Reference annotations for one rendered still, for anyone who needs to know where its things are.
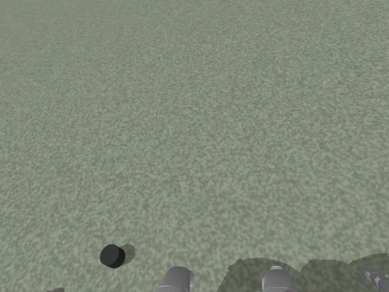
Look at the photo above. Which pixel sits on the right robot hand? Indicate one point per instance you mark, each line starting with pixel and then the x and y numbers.
pixel 377 277

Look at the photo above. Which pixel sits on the tin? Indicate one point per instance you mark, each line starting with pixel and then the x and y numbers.
pixel 112 256

